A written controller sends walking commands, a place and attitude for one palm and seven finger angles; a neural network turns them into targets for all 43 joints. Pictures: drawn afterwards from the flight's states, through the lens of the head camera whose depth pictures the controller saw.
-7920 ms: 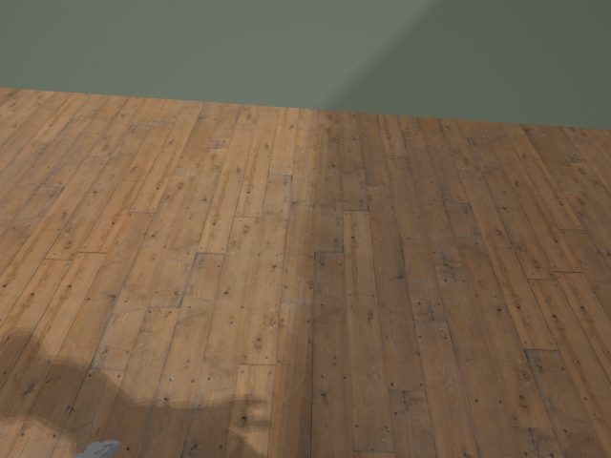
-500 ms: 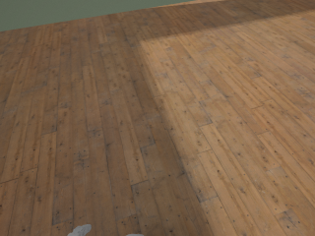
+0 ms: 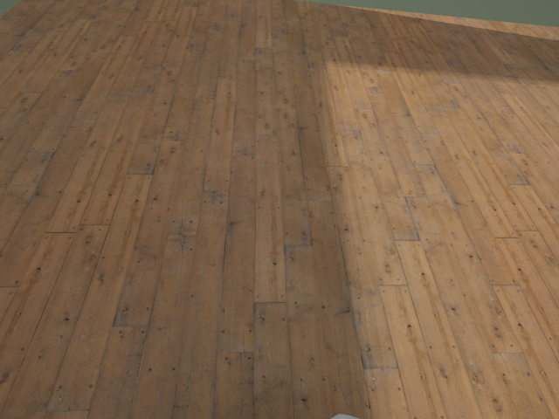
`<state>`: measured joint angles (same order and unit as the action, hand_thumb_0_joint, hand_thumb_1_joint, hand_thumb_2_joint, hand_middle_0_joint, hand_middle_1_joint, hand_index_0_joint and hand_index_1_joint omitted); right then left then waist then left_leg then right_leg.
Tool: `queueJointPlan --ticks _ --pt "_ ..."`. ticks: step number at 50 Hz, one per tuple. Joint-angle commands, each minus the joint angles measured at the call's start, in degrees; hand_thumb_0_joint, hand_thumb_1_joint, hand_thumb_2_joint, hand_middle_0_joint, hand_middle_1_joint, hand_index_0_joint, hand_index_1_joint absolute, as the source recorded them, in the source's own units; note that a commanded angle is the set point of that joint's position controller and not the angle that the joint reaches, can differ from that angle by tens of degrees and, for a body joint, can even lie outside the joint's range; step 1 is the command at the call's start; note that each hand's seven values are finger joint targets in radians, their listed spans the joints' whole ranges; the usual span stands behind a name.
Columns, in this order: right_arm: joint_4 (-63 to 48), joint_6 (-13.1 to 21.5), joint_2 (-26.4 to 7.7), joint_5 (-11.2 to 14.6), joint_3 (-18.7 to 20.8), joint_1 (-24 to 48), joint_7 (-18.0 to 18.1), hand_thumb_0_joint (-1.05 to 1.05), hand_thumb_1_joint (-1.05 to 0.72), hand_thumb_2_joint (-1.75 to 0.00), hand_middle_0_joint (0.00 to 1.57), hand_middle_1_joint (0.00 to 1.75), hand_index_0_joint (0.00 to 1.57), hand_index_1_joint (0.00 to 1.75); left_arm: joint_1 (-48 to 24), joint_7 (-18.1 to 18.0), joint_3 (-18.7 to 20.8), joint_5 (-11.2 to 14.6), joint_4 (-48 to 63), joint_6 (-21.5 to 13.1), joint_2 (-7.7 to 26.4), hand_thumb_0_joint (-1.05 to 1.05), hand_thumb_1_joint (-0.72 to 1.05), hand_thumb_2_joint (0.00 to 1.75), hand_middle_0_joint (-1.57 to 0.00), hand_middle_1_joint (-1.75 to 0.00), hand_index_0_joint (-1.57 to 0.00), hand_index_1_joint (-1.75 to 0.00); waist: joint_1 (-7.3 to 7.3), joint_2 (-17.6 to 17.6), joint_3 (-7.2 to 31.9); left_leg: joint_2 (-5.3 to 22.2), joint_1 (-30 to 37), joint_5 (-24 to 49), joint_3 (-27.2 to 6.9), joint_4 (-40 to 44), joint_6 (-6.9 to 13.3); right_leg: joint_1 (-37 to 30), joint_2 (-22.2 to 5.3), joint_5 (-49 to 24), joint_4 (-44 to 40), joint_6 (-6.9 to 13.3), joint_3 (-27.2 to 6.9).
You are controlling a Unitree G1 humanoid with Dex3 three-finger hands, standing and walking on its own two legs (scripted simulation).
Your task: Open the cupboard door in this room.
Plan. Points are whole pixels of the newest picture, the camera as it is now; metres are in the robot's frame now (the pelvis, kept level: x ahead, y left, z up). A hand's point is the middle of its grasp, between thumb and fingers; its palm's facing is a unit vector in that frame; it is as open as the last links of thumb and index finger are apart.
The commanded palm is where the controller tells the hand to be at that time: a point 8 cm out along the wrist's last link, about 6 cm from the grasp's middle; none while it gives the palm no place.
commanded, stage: turn or walk to find it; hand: left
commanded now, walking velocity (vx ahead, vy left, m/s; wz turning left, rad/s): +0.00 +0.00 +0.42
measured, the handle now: out of the picture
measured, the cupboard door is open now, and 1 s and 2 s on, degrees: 0 0 0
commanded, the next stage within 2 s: none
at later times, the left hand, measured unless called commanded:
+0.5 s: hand out of the picture +0.05 +0.17 -0.14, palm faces +0.21 -0.94 -0.27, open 7.4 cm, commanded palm none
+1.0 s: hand out of the picture -0.08 +0.22 -0.16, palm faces +0.44 -0.86 -0.25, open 7.4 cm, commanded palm none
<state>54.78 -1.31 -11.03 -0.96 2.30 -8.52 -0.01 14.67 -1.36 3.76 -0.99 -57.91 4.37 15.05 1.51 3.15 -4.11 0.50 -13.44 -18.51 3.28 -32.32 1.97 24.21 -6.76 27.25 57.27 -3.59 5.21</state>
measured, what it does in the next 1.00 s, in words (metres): steps on the spot, turning left: right foot, then left foot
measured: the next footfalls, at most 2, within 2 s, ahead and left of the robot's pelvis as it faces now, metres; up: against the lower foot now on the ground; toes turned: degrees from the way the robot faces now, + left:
right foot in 0.36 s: +0.04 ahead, -0.14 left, +0.00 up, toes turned +5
left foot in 0.76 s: -0.05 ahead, +0.11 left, +0.00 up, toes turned +24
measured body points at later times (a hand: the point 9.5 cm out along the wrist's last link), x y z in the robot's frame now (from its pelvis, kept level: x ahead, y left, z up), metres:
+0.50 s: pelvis -0.02 -0.04 +0.00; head +0.01 -0.06 +0.45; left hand +0.03 +0.22 -0.12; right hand +0.07 -0.29 -0.16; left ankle -0.06 +0.09 -0.66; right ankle +0.00 -0.14 -0.73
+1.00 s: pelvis -0.04 +0.00 +0.01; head -0.03 +0.03 +0.46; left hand -0.10 +0.27 -0.15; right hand +0.14 -0.18 -0.13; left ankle -0.08 +0.09 -0.73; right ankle +0.00 -0.14 -0.66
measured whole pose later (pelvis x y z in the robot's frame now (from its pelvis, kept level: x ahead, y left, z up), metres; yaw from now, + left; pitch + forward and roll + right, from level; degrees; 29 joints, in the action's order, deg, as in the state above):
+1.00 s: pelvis -0.04 +0.00 +0.01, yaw +24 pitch -1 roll -1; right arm 54.6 -1.0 -10.7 -1.0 1.9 -9.5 0.2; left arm 11.6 -1.0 3.5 -0.6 -55.7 3.3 15.0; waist 0.8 1.6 -3.9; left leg -0.6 -12.2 -14.2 0.3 -27.0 2.0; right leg 25.3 -4.9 24.8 59.4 -4.9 2.6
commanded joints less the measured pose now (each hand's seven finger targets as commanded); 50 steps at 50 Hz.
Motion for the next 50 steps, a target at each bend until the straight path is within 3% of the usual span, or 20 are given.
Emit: queueJointPlan --ticks 1,10,13,15,16,17,18,19,21,23,28,32,34,36,37,38,39,41,44,50 --pt "-2.49 1.17 -11.42 0.03 2.28 -1.75 1.23 0.00 -0.90 -0.90 0.20 0.30 0.20 0.30 -1.84 0.77 0.78 0.05 4.99 -2.32 3.25 0.00 0.90 0.90 -0.20 -0.30 -0.20 -0.30 -1.53 -10.94 4.01 12.75 6.38 30.94 -12.26 13.74 6.05 6.23 0.26 -4.64 6.82 -1.26 -3.26" --pt "-2.43 0.57 -11.73 -0.49 3.31 -5.38 0.96 0.00 -0.90 -0.90 0.20 0.30 0.20 0.30 -6.93 0.26 0.17 0.45 8.55 -2.62 2.00 0.00 0.90 0.90 -0.20 -0.30 -0.20 -0.30 -3.77 -11.66 4.90 13.06 7.54 31.45 -19.04 11.95 8.19 2.03 2.72 -0.86 -7.52 -1.43 -3.61" --pt "-3.03 0.29 -11.94 -0.59 3.64 -4.02 0.85 0.00 -0.90 -0.90 0.20 0.30 0.20 0.30 -4.64 0.06 0.08 0.75 8.59 -3.13 1.66 0.00 0.90 0.90 -0.20 -0.30 -0.20 -0.30 -2.59 -12.89 6.31 11.85 5.20 33.63 -20.74 9.63 7.57 -4.08 4.47 -2.72 -17.10 -0.68 -2.71" --pt "-3.39 0.21 -11.52 -0.25 3.71 -3.29 0.71 0.00 -0.90 -0.90 0.20 0.30 0.20 0.30 -1.43 -0.07 0.24 0.84 7.83 -3.77 2.40 0.00 0.90 0.90 -0.20 -0.30 -0.20 -0.30 -0.83 -11.47 7.52 9.79 1.14 30.71 -20.70 6.63 5.54 -12.01 4.94 -11.23 -27.92 -0.32 -2.20" --pt "-3.57 0.25 -10.32 0.12 3.64 -2.94 0.51 0.00 -0.90 -0.90 0.20 0.30 0.20 0.30 0.60 -0.31 0.57 0.63 7.32 -4.24 3.77 0.00 0.90 0.90 -0.20 -0.30 -0.20 -0.30 0.26 -8.17 7.74 7.35 -4.01 22.97 -19.39 3.84 3.03 -18.87 2.92 -16.90 -35.11 0.11 -3.45" --pt "-4.27 0.38 -7.17 0.61 3.14 -4.06 0.16 0.00 -0.90 -0.90 0.20 0.30 0.20 0.30 2.07 -0.70 1.35 -0.16 7.25 -4.84 7.70 0.00 0.90 0.90 -0.20 -0.30 -0.20 -0.30 0.61 3.06 9.08 1.71 -13.41 8.56 -13.01 -4.46 -0.70 -26.66 -7.77 -19.29 -39.00 3.33 -13.20" --pt "-6.03 0.21 -5.24 0.44 2.89 -2.89 0.01 0.00 -0.90 -0.90 0.20 0.30 0.20 0.30 2.24 -0.78 1.88 -0.61 7.77 -4.80 11.36 0.00 0.90 0.90 -0.20 -0.30 -0.20 -0.30 1.33 12.58 6.30 -4.62 -19.51 -13.57 -6.25 -16.67 -3.37 -23.56 -19.79 -24.38 -41.06 10.08 -23.58" --pt "-6.00 -0.92 -7.81 -0.09 3.66 -2.01 0.15 0.00 -0.90 -0.90 0.20 0.30 0.20 0.30 1.26 -1.03 2.25 -0.14 8.40 -4.68 10.59 0.00 0.90 0.90 -0.20 -0.30 -0.20 -0.30 1.47 10.63 6.02 -2.19 -18.12 -14.83 -8.68 -26.63 -3.25 -16.86 -21.38 -22.14 -42.13 13.24 -22.83" --pt "-3.72 -1.71 -7.54 -0.33 3.91 -2.53 -0.43 0.00 -0.90 -0.90 0.20 0.30 0.20 0.30 -4.47 -0.86 1.37 -0.07 9.53 -4.60 7.40 0.00 0.90 0.90 -0.20 -0.30 -0.20 -0.30 -1.33 5.18 1.13 -0.36 -18.71 -8.53 -8.68 -36.54 -3.53 -10.96 -15.03 -17.49 -41.93 11.80 -16.17" --pt "-2.19 -1.90 -6.69 -0.41 3.68 -5.56 -0.94 0.00 -0.90 -0.90 0.20 0.30 0.20 0.30 -7.20 -0.69 0.58 -0.19 10.17 -4.92 5.32 0.00 0.90 0.90 -0.20 -0.30 -0.20 -0.30 -3.13 5.75 0.97 0.42 -17.77 -3.61 -6.60 -38.08 -4.67 -10.58 -11.32 -20.11 -40.50 9.95 -8.40" --pt "-2.66 -1.92 -5.99 -0.13 3.00 -2.19 -1.02 0.00 -0.90 -0.90 0.20 0.30 0.20 0.30 -2.51 -0.69 1.04 -0.67 8.20 -4.78 6.88 0.00 0.90 0.90 -0.20 -0.30 -0.20 -0.30 -0.64 7.17 1.34 1.32 -14.70 -6.34 -3.07 -26.97 -5.81 -13.55 -12.25 -25.03 -39.16 10.88 -5.90" --pt "-3.37 -1.10 -5.08 0.40 2.08 1.00 -0.90 0.00 -0.90 -0.90 0.20 0.30 0.20 0.30 1.30 -0.46 1.72 -0.88 6.40 -4.51 9.01 0.00 0.90 0.90 -0.20 -0.30 -0.20 -0.30 1.45 8.46 3.88 0.61 -10.91 -8.92 -0.03 -14.83 -5.42 -18.13 -13.20 -36.51 -34.68 11.58 -4.57" --pt "-3.14 -0.56 -5.21 0.68 1.92 -0.82 -0.68 0.00 -0.90 -0.90 0.20 0.30 0.20 0.30 0.52 -0.43 2.00 -0.85 5.93 -4.34 9.47 0.00 0.90 0.90 -0.20 -0.30 -0.20 -0.30 0.32 8.84 5.84 0.49 -7.52 -7.25 0.81 -7.21 -4.97 -19.44 -13.46 -39.21 -31.38 10.83 -3.77" --pt "-1.87 0.11 -6.36 0.46 1.99 -4.76 -0.57 0.00 -0.90 -0.90 0.20 0.30 0.20 0.30 -0.57 -0.37 2.03 -0.15 5.83 -3.82 9.07 0.00 0.90 0.90 -0.20 -0.30 -0.20 -0.30 -2.06 5.21 7.63 0.49 2.05 4.94 1.73 6.26 -4.29 -15.55 -11.51 -35.52 -25.07 6.57 0.45" --pt "-1.81 0.74 -10.05 0.20 2.76 -6.27 -0.61 0.00 -0.90 -0.90 0.20 0.30 0.20 0.30 0.50 -0.17 1.65 0.41 6.55 -3.32 7.05 0.00 0.90 0.90 -0.20 -0.30 -0.20 -0.30 -2.92 -4.27 9.24 6.32 10.91 14.52 -5.57 11.05 -2.01 -6.52 -7.91 -25.11 -16.71 3.10 3.24" --pt "-1.98 0.96 -15.58 -0.14 3.99 -8.30 -0.42 0.00 -0.90 -0.90 0.20 0.30 0.20 0.30 0.36 0.24 0.67 0.55 8.52 -3.08 2.86 0.00 0.90 0.90 -0.20 -0.30 -0.20 -0.30 -3.82 -20.76 8.82 20.67 16.07 35.00 -22.85 12.11 4.78 7.32 -0.86 4.72 -5.97 -0.90 5.03" --pt "-0.79 0.66 -16.69 0.00 4.19 -11.17 0.19 0.00 -0.90 -0.90 0.20 0.30 0.20 0.30 -4.14 -0.28 -0.15 -0.06 9.47 -2.35 3.03 0.00 0.90 0.90 -0.20 -0.30 -0.20 -0.30 -5.94 -19.33 8.48 23.06 11.98 38.73 -23.19 12.31 7.99 6.41 -0.46 9.97 1.25 -0.65 -0.44" --pt "-0.79 0.73 -13.61 -0.27 3.33 -7.86 1.28 0.00 -0.90 -0.90 0.20 0.30 0.20 0.30 -7.00 -0.10 0.45 0.35 8.34 -2.27 3.48 0.00 0.90 0.90 -0.20 -0.30 -0.20 -0.30 -4.88 -16.63 5.50 18.59 8.64 37.82 -20.07 11.63 8.50 8.07 -0.45 4.24 7.10 -0.53 -4.19" --pt "-2.48 1.27 -11.45 -0.06 2.35 -2.84 1.30 0.00 -0.90 -0.90 0.20 0.30 0.20 0.30 -3.64 0.65 0.55 0.36 6.12 -2.66 3.41 0.00 0.90 0.90 -0.20 -0.30 -0.20 -0.30 -2.06 -11.57 5.18 13.74 7.77 36.91 -13.65 11.67 6.91 5.73 0.21 -2.19 6.57 -1.00 -3.55" --pt "-2.38 0.91 -11.94 -0.19 2.94 -4.81 1.03 0.00 -0.90 -0.90 0.20 0.30 0.20 0.30 -5.59 0.42 0.23 0.38 7.49 -2.42 2.77 0.00 0.90 0.90 -0.20 -0.30 -0.20 -0.30 -3.25 -10.68 4.90 13.54 8.33 31.56 -16.82 12.77 7.99 4.43 1.52 -2.07 -1.18 -1.60 -3.86"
